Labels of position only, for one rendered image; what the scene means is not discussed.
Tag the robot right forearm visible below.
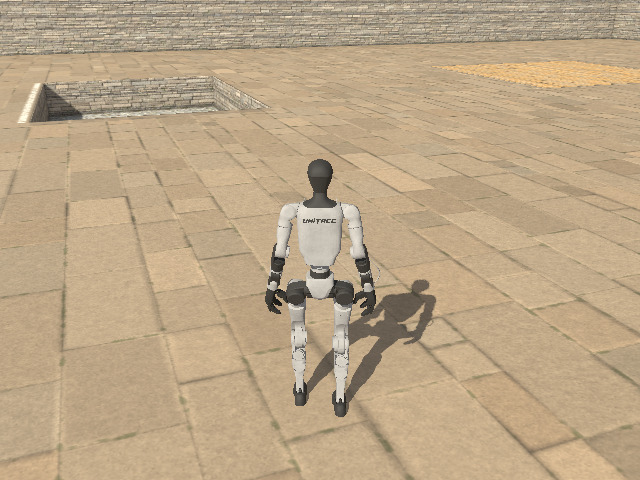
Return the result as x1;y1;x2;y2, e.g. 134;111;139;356
355;244;375;292

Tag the robot right hand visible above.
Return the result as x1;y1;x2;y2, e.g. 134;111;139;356
353;289;376;316

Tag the right robot shin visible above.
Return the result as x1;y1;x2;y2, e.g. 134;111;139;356
334;336;349;403

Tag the robot left hand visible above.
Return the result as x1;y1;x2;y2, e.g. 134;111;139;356
265;288;288;314

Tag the robot right upper arm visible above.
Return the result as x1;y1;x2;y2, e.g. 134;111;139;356
341;203;366;260

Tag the robot left forearm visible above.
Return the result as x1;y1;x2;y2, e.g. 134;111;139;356
267;243;285;291

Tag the left robot foot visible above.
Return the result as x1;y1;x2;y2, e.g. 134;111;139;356
293;382;307;406

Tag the robot left upper arm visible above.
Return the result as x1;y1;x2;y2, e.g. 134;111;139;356
274;202;299;259

